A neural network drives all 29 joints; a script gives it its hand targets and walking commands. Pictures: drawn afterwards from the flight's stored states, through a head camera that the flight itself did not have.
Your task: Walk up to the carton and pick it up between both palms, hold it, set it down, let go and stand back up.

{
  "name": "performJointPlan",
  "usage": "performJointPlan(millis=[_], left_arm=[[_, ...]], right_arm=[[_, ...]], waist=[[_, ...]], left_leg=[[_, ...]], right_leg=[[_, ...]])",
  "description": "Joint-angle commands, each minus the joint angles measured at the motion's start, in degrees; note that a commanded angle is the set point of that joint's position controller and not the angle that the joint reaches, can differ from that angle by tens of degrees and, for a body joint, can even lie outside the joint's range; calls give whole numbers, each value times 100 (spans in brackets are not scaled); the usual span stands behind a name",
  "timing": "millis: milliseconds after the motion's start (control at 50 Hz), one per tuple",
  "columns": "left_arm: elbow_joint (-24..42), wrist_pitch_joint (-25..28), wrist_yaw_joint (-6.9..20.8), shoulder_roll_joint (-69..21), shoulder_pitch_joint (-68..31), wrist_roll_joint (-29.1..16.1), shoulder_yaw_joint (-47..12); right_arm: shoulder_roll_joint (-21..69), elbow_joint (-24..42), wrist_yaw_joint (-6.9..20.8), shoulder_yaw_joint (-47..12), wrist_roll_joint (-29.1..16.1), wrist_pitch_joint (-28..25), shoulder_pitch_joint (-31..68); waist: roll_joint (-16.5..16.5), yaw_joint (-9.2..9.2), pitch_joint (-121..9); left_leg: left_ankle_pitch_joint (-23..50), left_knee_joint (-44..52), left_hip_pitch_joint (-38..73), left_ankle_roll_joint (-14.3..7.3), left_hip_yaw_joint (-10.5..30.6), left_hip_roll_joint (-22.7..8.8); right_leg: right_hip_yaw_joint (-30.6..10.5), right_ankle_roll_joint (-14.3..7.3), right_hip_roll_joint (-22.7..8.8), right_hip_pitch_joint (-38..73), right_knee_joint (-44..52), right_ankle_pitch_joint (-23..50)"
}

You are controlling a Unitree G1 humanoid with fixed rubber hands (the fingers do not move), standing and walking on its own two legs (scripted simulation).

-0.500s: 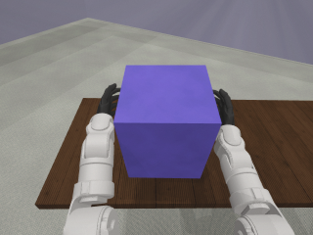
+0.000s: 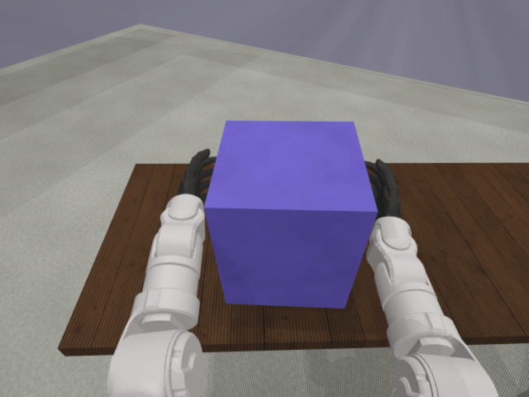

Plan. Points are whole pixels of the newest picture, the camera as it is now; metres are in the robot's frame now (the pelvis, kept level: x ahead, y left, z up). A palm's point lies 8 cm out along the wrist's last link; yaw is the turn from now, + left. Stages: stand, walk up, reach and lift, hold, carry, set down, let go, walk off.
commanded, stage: set down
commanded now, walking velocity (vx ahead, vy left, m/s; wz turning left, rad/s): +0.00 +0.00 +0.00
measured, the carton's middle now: (286, 216) +0.40 -0.05 +0.09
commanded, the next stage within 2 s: none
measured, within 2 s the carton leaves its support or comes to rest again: rests again in 1.88 s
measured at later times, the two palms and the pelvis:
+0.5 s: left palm (191, 198) +0.42 +0.11 +0.12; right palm (376, 212) +0.37 -0.19 +0.12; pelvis +0.01 +0.00 +0.00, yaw +0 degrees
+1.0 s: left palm (196, 204) +0.44 +0.11 +0.09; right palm (371, 218) +0.38 -0.19 +0.09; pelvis +0.02 +0.00 +0.00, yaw +0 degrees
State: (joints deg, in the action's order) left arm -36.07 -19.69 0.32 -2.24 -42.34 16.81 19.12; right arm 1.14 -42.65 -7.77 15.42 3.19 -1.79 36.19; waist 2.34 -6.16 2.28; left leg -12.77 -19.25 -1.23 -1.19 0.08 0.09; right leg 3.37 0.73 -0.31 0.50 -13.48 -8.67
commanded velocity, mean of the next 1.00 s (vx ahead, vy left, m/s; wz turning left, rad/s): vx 0.00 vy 0.00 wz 0.00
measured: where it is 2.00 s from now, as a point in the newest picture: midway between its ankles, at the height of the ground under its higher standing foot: outside the picture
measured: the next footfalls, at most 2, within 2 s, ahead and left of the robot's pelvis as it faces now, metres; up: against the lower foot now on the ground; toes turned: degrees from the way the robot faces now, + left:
none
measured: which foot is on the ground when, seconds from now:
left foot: down 0.00-1.00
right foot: down 0.00-1.00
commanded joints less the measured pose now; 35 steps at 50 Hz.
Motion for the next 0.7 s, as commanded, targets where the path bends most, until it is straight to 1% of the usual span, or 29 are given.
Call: performJointPlan(millis=[0, 20, 40, 60, 80, 100, 120, 140, 160, 180, 200, 220, 260, 300, 320, 340, 400, 440, 460, 480, 500, 540, 560, 580, 600, 620, 640, 660, 680], left_arm=[[591, 550, 813, -2904, -3633, -470, -2072], [520, 594, 837, -2939, -3653, -438, -2018], [389, 611, 854, -2876, -3638, -417, -1943], [446, 644, 873, -2928, -3819, -447, -2000], [381, 678, 894, -2861, -3816, -412, -1930], [178, 643, 933, -2790, -3622, -376, -1746], [80, 687, 974, -2778, -3678, -345, -1747], [23, 691, 988, -2750, -3699, -353, -1694], [103, 734, 973, -2788, -3769, -355, -1710], [39, 776, 971, -2797, -3816, -415, -1772], [5, 827, 969, -2845, -3884, -467, -1783], [63, 888, 932, -2890, -3959, -517, -1873], [157, 1008, 878, -2944, -4103, -539, -1975], [129, 1105, 845, -3006, -4189, -577, -2119], [104, 1147, 848, -3004, -4269, -590, -2097], [-67, 1132, 843, -3021, -4166, -578, -2107], [-395, 1093, 892, -2966, -3957, -509, -1853], [-479, 1079, 959, -2860, -3967, -415, -1683], [-508, 1075, 966, -2879, -3789, -431, -1675], [-508, 1098, 971, -2915, -3918, -426, -1697], [-509, 1106, 964, -2912, -3863, -382, -1580], [-506, 1185, 961, -2804, -4039, -409, -1611], [-657, 1164, 974, -2784, -3877, -316, -1483], [-584, 1214, 943, -2820, -3981, -360, -1508], [-465, 1298, 917, -2903, -4056, -395, -1656], [-494, 1331, 883, -2840, -4159, -400, -1616], [-564, 1365, 859, -2901, -4142, -442, -1656], [-494, 1396, 839, -2905, -4138, -452, -1724], [-581, 1438, 829, -2872, -4143, -421, -1610]], right_arm=[[2712, 1419, 783, -2010, 25, -562, 4856], [2753, 1322, 786, -1938, 68, -565, 4777], [2784, 1214, 776, -1913, 115, -496, 4710], [2843, 1119, 754, -1822, 195, -506, 4699], [2842, 1048, 761, -1834, 241, -470, 4558], [2801, 1079, 764, -1759, 268, -450, 4623], [2830, 1000, 758, -1625, 356, -456, 4587], [2814, 951, 748, -1592, 399, -452, 4531], [2857, 1014, 777, -1589, 425, -480, 4581], [2868, 1099, 773, -1617, 414, -530, 4716], [2853, 1007, 785, -1515, 490, -532, 4709], [2853, 1091, 788, -1551, 434, -587, 4824], [2938, 913, 801, -1485, 495, -626, 4654], [2952, 815, 778, -1477, 499, -657, 4561], [2939, 717, 774, -1408, 530, -646, 4487], [2879, 827, 782, -1344, 545, -660, 4626], [2848, 816, 769, -1278, 615, -595, 4673], [2892, 632, 781, -1235, 653, -480, 4516], [2847, 799, 789, -1280, 641, -520, 4546], [2871, 746, 789, -1260, 650, -511, 4573], [2907, 839, 838, -1273, 633, -551, 4672], [3002, 726, 828, -1286, 653, -559, 4494], [2951, 615, 853, -1210, 728, -519, 4407], [2952, 826, 867, -1281, 674, -601, 4608], [3058, 749, 863, -1247, 665, -634, 4497], [3023, 708, 891, -1223, 730, -624, 4428], [3007, 832, 905, -1191, 729, -706, 4636], [3020, 753, 907, -1236, 741, -689, 4512], [3022, 744, 917, -1144, 790, -702, 4550]], waist=[[-299, 102, -3087], [-237, 46, -3033], [-250, 90, -2877], [-176, 16, -2919], [-224, 56, -2776], [-101, 109, -2663], [-141, 24, -2618], [-59, 25, -2544], [-126, 25, -2788], [-147, 23, -2942], [-179, -89, -2921], [-292, -45, -3191], [-431, -100, -3315], [-451, -196, -3412], [-530, -181, -3399], [-546, -227, -3358], [-305, -87, -3157], [-184, -85, -2873], [-240, -60, -2957], [-243, -79, -2962], [-335, -3, -3036], [-287, -25, -3083], [-289, 21, -2952], [-383, 75, -3300], [-450, -27, -3399], [-414, 7, -3293], [-418, 31, -3524], [-500, -24, -3591], [-453, 33, -3576]], left_leg=[[2486, 43, 311, 384, -313, 101], [2522, 52, 272, 398, -308, 85], [2243, 109, 156, 358, -314, 105], [2105, 139, 70, 359, -320, 107], [2131, 169, 49, 347, -326, 114], [1969, 203, -74, 293, -339, 132], [1799, 265, -150, 290, -355, 150], [1692, 319, -259, 248, -371, 165], [1695, 315, -208, 277, -396, 164], [1870, 245, -144, 289, -368, 148], [1889, 253, -57, 322, -332, 140], [2199, 155, 96, 374, -335, 122], [2788, -16, 465, 458, -271, 72], [2937, -104, 562, 507, -262, 50], [2991, -131, 618, 541, -238, 28], [2966, -126, 666, 540, -212, 14], [2604, -50, 387, 464, -266, 42], [2258, 118, 66, 396, -328, 95], [2491, 83, 154, 419, -297, 82], [2499, 81, 135, 432, -292, 64], [2553, 69, 163, 443, -325, 94], [2716, 9, 195, 431, -297, 54], [2634, 59, 108, 434, -331, 70], [2757, 6, 216, 479, -362, 81], [2867, -42, 276, 498, -312, 68], [2927, -26, 272, 502, -311, 50], [3090, -123, 329, 515, -273, 11], [3276, -163, 372, 548, -276, 17], [3213, -163, 385, 556, -290, -5]], right_leg=[[305, 118, 240, 1295, -362, 2639], [327, 113, 237, 1340, -361, 2755], [283, 139, 179, 1365, -387, 2673], [290, 160, 187, 1440, -383, 2710], [285, 151, 155, 1477, -382, 2726], [251, 164, 144, 1518, -371, 2675], [258, 178, 119, 1527, -372, 2689], [267, 201, 116, 1595, -370, 2668], [274, 218, 123, 1556, -448, 2684], [277, 227, 133, 1514, -451, 2763], [320, 194, 143, 1397, -409, 2644], [343, 176, 187, 1285, -451, 2770], [348, 102, 233, 1038, -388, 2732], [367, 100, 262, 897, -353, 2778], [359, 71, 267, 822, -314, 2634], [396, 39, 276, 722, -264, 2489], [325, 98, 235, 923, -311, 2542], [309, 157, 189, 1121, -352, 2615], [322, 162, 208, 1082, -388, 2783], [310, 162, 202, 1068, -394, 2780], [309, 159, 231, 1022, -397, 2711], [286, 186, 194, 1043, -429, 2898], [285, 160, 195, 1044, -424, 2809], [288, 168, 209, 1021, -476, 2975], [298, 161, 226, 949, -476, 2981], [296, 152, 255, 911, -438, 2859], [305, 138, 252, 838, -484, 3002], [329, 114, 259, 785, -497, 3116], [306, 96, 278, 763, -485, 3000]])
